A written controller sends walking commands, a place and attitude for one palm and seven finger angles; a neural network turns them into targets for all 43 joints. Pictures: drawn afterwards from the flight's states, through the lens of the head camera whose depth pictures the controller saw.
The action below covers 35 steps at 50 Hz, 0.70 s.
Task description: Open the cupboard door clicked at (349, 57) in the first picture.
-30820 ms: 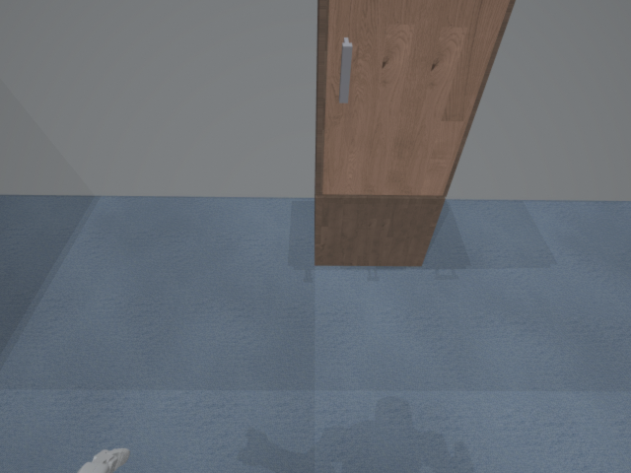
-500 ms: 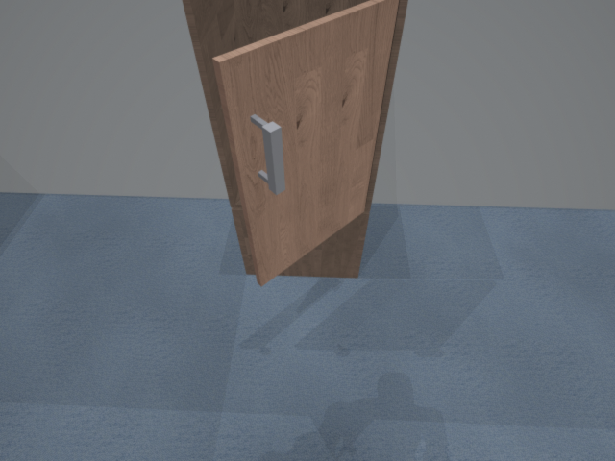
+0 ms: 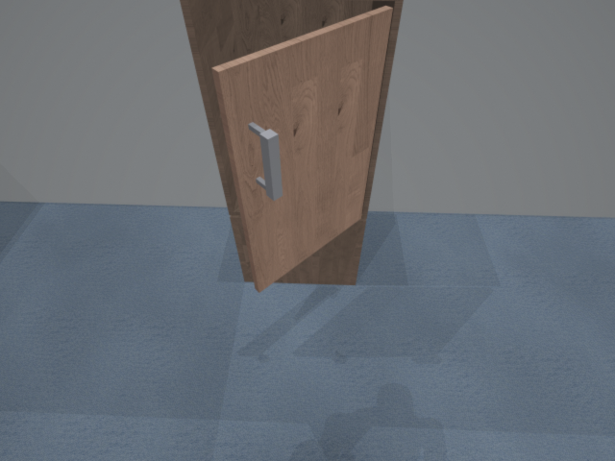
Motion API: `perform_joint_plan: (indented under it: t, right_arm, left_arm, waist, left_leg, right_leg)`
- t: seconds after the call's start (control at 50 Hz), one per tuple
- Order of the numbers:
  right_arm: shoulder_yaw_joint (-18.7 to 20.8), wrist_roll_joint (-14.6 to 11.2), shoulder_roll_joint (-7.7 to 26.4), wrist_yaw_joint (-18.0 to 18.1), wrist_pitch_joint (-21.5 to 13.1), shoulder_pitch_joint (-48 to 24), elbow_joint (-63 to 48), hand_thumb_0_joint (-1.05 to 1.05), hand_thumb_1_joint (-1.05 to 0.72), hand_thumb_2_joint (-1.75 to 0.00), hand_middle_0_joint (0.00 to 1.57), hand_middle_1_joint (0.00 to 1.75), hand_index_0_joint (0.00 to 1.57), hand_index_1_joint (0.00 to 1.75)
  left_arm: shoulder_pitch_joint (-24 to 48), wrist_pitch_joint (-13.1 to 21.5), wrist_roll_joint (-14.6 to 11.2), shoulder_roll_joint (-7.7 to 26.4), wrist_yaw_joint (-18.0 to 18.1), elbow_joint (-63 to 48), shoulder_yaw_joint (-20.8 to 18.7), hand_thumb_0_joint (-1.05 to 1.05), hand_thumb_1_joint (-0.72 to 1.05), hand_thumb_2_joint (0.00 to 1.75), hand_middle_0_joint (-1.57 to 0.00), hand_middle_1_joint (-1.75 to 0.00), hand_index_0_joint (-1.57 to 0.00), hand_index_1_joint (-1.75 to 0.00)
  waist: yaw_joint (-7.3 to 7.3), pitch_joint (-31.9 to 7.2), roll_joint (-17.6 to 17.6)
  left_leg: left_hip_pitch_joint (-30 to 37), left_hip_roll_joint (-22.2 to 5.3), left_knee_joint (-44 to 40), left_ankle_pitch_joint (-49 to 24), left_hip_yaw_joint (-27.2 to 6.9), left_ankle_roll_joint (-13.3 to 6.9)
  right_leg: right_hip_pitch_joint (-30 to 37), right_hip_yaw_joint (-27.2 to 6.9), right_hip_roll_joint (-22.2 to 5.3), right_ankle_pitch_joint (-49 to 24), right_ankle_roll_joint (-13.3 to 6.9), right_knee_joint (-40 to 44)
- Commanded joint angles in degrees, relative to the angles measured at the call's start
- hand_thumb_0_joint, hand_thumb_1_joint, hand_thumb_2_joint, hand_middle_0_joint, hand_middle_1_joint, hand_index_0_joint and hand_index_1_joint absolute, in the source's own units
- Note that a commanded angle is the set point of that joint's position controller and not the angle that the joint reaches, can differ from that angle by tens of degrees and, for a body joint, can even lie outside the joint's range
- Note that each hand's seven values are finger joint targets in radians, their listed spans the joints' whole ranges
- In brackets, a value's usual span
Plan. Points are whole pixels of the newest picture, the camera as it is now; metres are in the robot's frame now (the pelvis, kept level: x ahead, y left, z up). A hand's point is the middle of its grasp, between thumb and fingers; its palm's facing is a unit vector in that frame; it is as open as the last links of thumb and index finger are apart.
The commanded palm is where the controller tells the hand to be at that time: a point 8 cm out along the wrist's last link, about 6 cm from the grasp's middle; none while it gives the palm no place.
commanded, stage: let the arm hang, fingers relaxed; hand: left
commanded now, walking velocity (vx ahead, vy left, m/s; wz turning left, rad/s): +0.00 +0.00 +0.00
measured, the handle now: (264, 161) +0.59 +0.11 +0.06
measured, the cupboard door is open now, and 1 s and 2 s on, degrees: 45 45 45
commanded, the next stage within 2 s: look to check the result in 0.08 s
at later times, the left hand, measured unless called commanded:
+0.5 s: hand out of the picture +0.00 +0.17 -0.17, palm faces +0.06 -0.98 -0.20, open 7.4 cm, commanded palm none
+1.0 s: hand out of the picture +0.01 +0.17 -0.18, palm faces +0.04 -0.98 -0.20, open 7.4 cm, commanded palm none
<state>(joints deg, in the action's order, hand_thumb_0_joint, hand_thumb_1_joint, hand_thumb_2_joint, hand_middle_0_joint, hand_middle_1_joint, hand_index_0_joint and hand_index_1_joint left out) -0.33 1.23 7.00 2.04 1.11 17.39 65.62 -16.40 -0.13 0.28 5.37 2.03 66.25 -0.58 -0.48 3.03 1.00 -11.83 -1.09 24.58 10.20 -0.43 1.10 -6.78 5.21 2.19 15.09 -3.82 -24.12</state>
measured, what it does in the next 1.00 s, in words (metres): stands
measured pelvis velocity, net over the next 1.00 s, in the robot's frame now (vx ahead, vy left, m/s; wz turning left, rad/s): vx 0.02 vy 0.00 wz -0.04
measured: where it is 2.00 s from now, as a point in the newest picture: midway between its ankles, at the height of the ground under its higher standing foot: outside the picture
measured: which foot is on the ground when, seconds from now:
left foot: down 0.00-1.00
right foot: down 0.00-1.00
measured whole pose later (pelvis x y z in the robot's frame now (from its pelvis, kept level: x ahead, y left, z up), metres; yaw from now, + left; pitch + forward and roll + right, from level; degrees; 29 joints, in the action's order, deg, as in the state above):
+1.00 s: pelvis +0.02 +0.00 +0.00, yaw -2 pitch -1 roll +0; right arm 1.0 1.1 8.8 2.6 1.8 13.7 64.1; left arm -16.3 -1.1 0.7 7.0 1.7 64.6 -2.5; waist 0.4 3.8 1.3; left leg -12.3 -2.0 27.3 13.5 1.6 1.2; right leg -7.6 3.1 2.8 17.1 -3.8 -25.9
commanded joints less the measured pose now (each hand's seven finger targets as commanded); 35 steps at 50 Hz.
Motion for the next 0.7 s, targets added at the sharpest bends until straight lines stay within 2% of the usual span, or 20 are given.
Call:
perform_joint_plan:
  t: [0.0, 0.22, 0.3, 0.46, 0.68]
  right_arm:
    - [0.6, 0.2, 3.7, 0.6, -0.6, 3.8, -0.9, 0.0, -0.9, -0.9, 0.2, 0.3, 0.2, 0.3]
    - [0.7, 0.1, 4.2, 0.6, -0.9, 4.1, -1.0, 0.0, -0.9, -0.9, 0.2, 0.3, 0.2, 0.3]
    - [0.7, 0.1, 4.5, 0.6, -0.9, 3.5, -1.0, 0.0, -0.9, -0.9, 0.2, 0.3, 0.2, 0.3]
    - [0.7, 0.0, 5.2, 0.6, -1.0, 2.7, -1.2, 0.0, -0.9, -0.9, 0.2, 0.3, 0.2, 0.3]
    - [0.7, 0.0, 5.5, 0.6, -1.2, 1.7, -1.0, 0.0, -0.9, -0.9, 0.2, 0.3, 0.2, 0.3]
  left_arm:
    - [-4.5, 1.0, -0.2, 6.9, 0.2, -1.2, -1.3, 0.0, 0.9, 0.9, -0.2, -0.3, -0.2, -0.3]
    - [-4.8, 1.2, -0.2, 6.8, 0.3, -1.3, -1.3, 0.0, 0.9, 0.9, -0.2, -0.3, -0.2, -0.3]
    - [-4.7, 1.1, -0.2, 6.9, 0.3, -1.3, -1.3, 0.0, 0.9, 0.9, -0.2, -0.3, -0.2, -0.3]
    - [-4.6, 1.2, -0.1, 7.2, 0.3, -1.6, -1.3, 0.0, 0.9, 0.9, -0.2, -0.3, -0.2, -0.3]
    - [-4.1, 1.3, -0.1, 8.0, 0.3, -1.8, -1.4, 0.0, 0.9, 0.9, -0.2, -0.3, -0.2, -0.3]
  waist:
    - [0.04, 3.4, 0.6]
    - [0.01, 1.8, -0.8]
    - [0.14, 2.4, -0.1]
    - [0.15, 2.0, -1.0]
    - [0.14, 1.5, -0.3]
  left_leg:
    - [-0.2, -3.4, -2.9, -3.3, -2.9, -2.5]
    - [0.5, -3.8, -3.0, -6.1, -3.2, -2.6]
    - [0.5, -3.8, -3.4, -6.4, -3.6, -2.7]
    - [1.1, -3.9, -3.5, -7.0, -3.9, -2.8]
    - [1.4, -3.8, -3.6, -9.1, -3.7, -2.7]
  right_leg:
    - [-5.5, -7.8, -8.5, 0.3, 0.2, 8.3]
    - [-3.7, -6.8, -8.4, -4.2, 0.5, 6.9]
    - [-3.8, -6.6, -8.3, -4.7, 0.6, 6.5]
    - [-3.5, -6.4, -8.2, -5.1, 0.8, 6.5]
    - [-1.9, -6.1, -8.7, -9.2, 1.0, 6.4]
